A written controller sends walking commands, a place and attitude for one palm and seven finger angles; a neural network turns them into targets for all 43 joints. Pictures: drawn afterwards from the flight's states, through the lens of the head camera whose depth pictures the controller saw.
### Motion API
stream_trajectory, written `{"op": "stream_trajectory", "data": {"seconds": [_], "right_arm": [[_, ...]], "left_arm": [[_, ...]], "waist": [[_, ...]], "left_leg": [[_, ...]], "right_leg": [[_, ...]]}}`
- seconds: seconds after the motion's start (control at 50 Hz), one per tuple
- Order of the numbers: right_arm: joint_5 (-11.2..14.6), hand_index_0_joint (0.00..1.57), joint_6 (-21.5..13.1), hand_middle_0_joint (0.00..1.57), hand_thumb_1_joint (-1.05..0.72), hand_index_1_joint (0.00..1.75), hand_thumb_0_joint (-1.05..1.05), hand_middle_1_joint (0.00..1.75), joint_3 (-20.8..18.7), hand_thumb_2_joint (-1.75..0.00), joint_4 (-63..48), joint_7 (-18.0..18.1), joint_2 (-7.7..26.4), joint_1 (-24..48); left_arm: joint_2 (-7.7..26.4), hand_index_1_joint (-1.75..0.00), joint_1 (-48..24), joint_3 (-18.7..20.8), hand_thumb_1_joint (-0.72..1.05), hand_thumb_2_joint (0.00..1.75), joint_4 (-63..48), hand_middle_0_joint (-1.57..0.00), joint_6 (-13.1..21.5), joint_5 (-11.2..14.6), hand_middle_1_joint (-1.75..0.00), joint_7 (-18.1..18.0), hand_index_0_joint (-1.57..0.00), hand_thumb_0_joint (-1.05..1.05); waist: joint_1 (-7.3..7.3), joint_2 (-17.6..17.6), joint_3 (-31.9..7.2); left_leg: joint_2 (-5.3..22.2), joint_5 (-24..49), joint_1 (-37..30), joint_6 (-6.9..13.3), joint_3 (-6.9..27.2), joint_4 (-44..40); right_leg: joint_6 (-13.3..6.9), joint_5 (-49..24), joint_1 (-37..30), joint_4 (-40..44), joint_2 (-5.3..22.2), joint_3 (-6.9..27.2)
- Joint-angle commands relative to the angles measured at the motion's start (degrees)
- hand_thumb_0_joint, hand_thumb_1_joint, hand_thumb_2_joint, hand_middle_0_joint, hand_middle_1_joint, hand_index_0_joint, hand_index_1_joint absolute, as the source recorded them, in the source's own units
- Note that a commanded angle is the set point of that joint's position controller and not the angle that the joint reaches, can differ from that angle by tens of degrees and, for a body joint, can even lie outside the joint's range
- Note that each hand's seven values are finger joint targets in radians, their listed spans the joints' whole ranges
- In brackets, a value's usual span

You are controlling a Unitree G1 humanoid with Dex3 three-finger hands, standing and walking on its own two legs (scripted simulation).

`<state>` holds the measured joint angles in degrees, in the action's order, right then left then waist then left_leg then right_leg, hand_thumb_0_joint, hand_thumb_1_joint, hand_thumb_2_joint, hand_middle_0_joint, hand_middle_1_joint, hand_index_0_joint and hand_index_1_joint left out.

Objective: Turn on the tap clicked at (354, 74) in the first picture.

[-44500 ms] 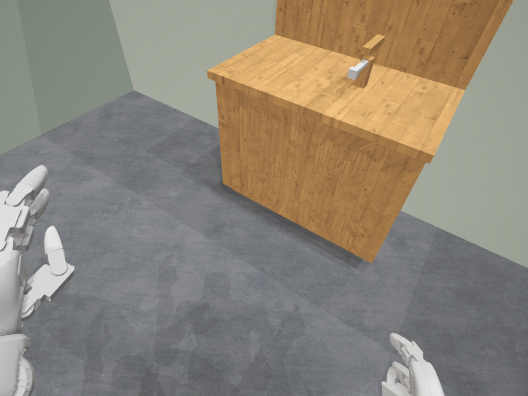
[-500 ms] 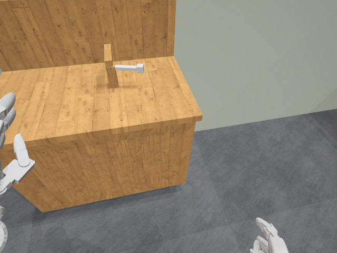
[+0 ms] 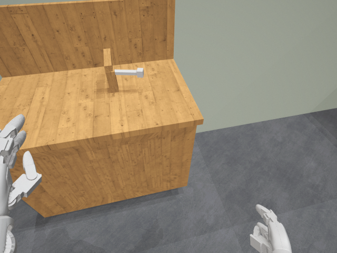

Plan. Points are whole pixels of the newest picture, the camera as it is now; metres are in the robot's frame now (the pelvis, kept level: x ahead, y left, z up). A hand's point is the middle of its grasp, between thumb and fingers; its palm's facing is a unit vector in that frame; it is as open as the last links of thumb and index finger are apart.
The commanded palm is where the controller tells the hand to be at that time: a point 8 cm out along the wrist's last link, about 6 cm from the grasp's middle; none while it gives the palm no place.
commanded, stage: stand and check the lever's angle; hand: left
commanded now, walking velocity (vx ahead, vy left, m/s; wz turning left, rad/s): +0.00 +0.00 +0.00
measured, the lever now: (140, 72) +0.76 +0.18 +0.02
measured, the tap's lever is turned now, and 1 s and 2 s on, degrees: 75 75 75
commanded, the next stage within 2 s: stand and wait in 0.10 s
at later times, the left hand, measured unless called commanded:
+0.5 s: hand (18, 189) +0.19 +0.28 +0.14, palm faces +0.42 -0.84 -0.35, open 7.4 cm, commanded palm +0.14 +0.31 +0.17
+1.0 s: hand (31, 181) +0.20 +0.27 +0.15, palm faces +0.41 -0.84 -0.35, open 7.4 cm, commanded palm +0.15 +0.30 +0.17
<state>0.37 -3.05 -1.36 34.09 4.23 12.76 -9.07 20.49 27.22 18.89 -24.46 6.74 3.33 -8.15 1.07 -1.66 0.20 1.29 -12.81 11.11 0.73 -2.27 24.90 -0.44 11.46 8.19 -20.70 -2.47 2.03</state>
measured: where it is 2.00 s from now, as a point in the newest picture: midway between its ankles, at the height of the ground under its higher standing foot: outside the picture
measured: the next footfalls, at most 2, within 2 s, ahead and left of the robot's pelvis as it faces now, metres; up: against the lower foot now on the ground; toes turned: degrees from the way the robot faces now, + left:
none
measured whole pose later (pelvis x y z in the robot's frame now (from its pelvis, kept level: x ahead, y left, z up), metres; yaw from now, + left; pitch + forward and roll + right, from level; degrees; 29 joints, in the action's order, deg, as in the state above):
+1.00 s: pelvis -0.01 +0.02 +0.00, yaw +1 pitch -1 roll -2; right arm -0.1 -4.6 -0.5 35.3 4.5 12.1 -9.5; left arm 19.3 25.3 17.0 -23.8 7.7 2.5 -7.9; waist 1.2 -1.1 0.5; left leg -0.2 -11.7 12.2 2.2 -1.8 24.7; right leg 1.0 10.1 8.4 -19.3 -1.1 1.6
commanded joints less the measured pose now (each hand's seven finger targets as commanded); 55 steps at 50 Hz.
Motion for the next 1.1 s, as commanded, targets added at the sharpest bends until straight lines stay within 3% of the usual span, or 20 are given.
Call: {"op": "stream_trajectory", "data": {"seconds": [0.0,0.08,0.18,0.28,0.36,0.46,0.48,0.52,0.58,0.7,0.8,0.88,1.0,1.08], "right_arm": [[0.0,0.2,-3.2,0.2,-0.9,0.3,0.0,0.3,-1.4,-0.9,-8.6,0.8,5.9,6.5],[-0.4,0.2,-3.7,0.2,-0.9,0.3,0.0,0.3,-1.5,-0.9,-8.6,1.1,6.3,6.5],[-0.8,0.2,-4.2,0.2,-0.9,0.3,0.0,0.3,-1.5,-0.9,-8.5,0.8,6.0,5.8],[-0.5,0.2,-4.4,0.2,-0.9,0.3,0.0,0.3,-1.6,-0.9,-8.3,0.5,6.0,5.2],[-0.3,0.2,-4.7,0.2,-0.9,0.3,0.0,0.3,-1.3,-0.9,-8.1,0.7,6.0,5.3],[-0.5,0.2,-5.7,0.2,-0.9,0.3,0.0,0.3,-1.2,-0.9,-7.8,0.9,6.3,5.6],[-0.8,0.2,-5.8,0.2,-0.9,0.3,0.0,0.3,-1.3,-0.9,-7.7,1.0,6.6,5.8],[-0.8,0.2,-6.1,0.2,-0.9,0.3,0.0,0.3,-1.1,-0.9,-7.6,0.9,6.1,5.6],[-1.0,0.2,-6.5,0.2,-0.9,0.3,0.0,0.3,-1.4,-0.9,-7.4,0.7,6.1,5.1],[-0.7,0.2,-5.7,0.2,-0.9,0.3,0.0,0.3,-1.4,-0.9,-7.1,0.2,5.5,5.1],[-0.4,0.2,-5.2,0.2,-0.9,0.3,0.0,0.3,-1.3,-0.9,-7.5,0.4,5.6,5.8],[-0.5,0.2,-5.0,0.2,-0.9,0.3,0.0,0.3,-1.4,-0.9,-7.7,0.8,5.9,6.2],[-0.5,0.2,-4.9,0.2,-0.9,0.3,0.0,0.3,-1.3,-0.9,-8.0,0.6,5.6,6.1],[-0.4,0.2,-4.7,0.2,-0.9,0.3,0.0,0.3,-1.7,-0.9,-8.3,0.5,6.2,5.8]], "left_arm": [[8.5,-0.3,-8.4,3.2,0.9,0.9,-10.7,-0.2,2.9,-0.4,-0.3,-0.6,-0.2,0.0],[11.9,-0.3,-10.7,5.6,0.9,0.9,-15.2,-0.2,3.9,-0.9,-0.3,-1.2,-0.2,0.0],[11.1,-0.3,-5.3,6.7,0.9,0.9,-13.6,-0.2,4.6,-0.9,-0.3,-1.3,-0.2,0.0],[8.8,-0.3,-2.2,5.8,0.9,0.9,-10.1,-0.2,4.7,-0.8,-0.3,-1.0,-0.2,0.0],[7.7,-0.3,-4.5,4.3,0.9,0.9,-10.2,-0.2,4.9,-1.0,-0.3,-0.8,-0.2,0.0],[8.2,-0.3,-9.5,4.0,0.9,0.9,-13.2,-0.2,6.1,-2.1,-0.3,-1.0,-0.2,0.0],[9.6,-0.3,-10.7,5.0,0.9,0.9,-13.9,-0.2,6.3,-2.4,-0.3,-1.1,-0.2,0.0],[8.8,-0.3,-10.0,4.6,0.9,0.9,-13.7,-0.2,6.7,-2.6,-0.3,-1.1,-0.2,0.0],[9.7,-0.3,-8.1,6.1,0.9,0.9,-13.5,-0.2,7.1,-2.5,-0.3,-1.2,-0.2,0.0],[7.7,-0.3,-4.0,5.0,0.9,0.9,-10.4,-0.2,6.3,-1.3,-0.3,-0.7,-0.2,0.0],[7.8,-0.3,-6.2,4.2,0.9,0.9,-10.4,-0.2,5.5,-0.9,-0.3,-0.5,-0.2,0.0],[9.9,-0.3,-8.2,5.5,0.9,0.9,-12.7,-0.2,5.4,-1.0,-0.3,-0.8,-0.2,0.0],[9.3,-0.3,-6.0,5.2,0.9,0.9,-14.0,-0.2,5.4,-0.7,-0.3,-0.9,-0.2,0.0],[9.7,-0.3,-3.8,6.0,0.9,0.9,-12.5,-0.2,5.0,-0.5,-0.3,-0.9,-0.2,0.0]], "waist": [[-0.45,0.5,-4.5],[-0.09,-2.3,-5.2],[-0.02,-3.3,-4.9],[-0.24,-1.3,-5.1],[-0.3,-1.0,-4.5],[-0.23,-4.3,-4.4],[-0.25,-5.5,-4.1],[-0.11,-5.7,-3.8],[0.0,-4.6,-5.3],[-0.15,-0.6,-6.3],[-0.19,-0.3,-5.8],[-0.06,-1.7,-6.9],[-0.05,-2.9,-7.3],[-0.08,-1.9,-7.2]], "left_leg": [[1.4,7.0,-3.9,0.4,3.7,-3.9],[0.8,5.5,-3.1,0.5,4.4,-4.7],[1.1,0.4,0.2,0.3,5.7,-6.7],[1.7,-1.9,1.4,0.2,6.0,-7.9],[2.5,-5.0,2.6,0.5,6.7,-9.2],[3.8,-10.7,5.4,1.2,9.1,-12.1],[3.9,-11.9,6.8,1.4,9.6,-12.6],[4.2,-12.9,8.1,1.7,9.9,-12.9],[3.2,-7.8,6.4,1.1,8.7,-10.5],[1.8,5.0,0.9,-0.4,5.7,-5.6],[1.6,6.1,-0.7,-0.3,4.9,-5.3],[1.1,6.8,-1.1,-0.1,4.7,-4.9],[1.0,8.9,-2.1,-0.2,4.5,-4.4],[1.0,8.9,-2.0,-0.3,4.6,-4.5]], "right_leg": [[0.0,-8.1,2.6,5.2,3.3,4.1],[-0.2,-7.1,0.8,5.0,3.0,3.8],[-0.3,-4.7,-1.0,4.4,2.5,2.9],[0.0,-4.4,-1.2,4.1,2.0,2.1],[0.5,-3.9,-1.0,3.2,1.6,1.4],[0.9,-4.7,-4.0,-0.1,0.7,0.5],[0.9,-5.0,-4.8,-0.8,0.5,0.5],[1.0,-6.0,-6.0,-1.9,0.5,0.2],[0.5,-7.9,-5.9,-1.2,1.2,0.7],[-0.2,-9.5,-1.8,2.2,2.5,2.0],[0.1,-9.4,-0.3,3.2,2.5,2.2],[0.0,-9.9,-1.3,3.4,2.5,2.2],[-0.1,-10.7,-1.5,3.3,2.6,2.1],[0.0,-10.2,-1.2,3.7,2.4,1.9]]}}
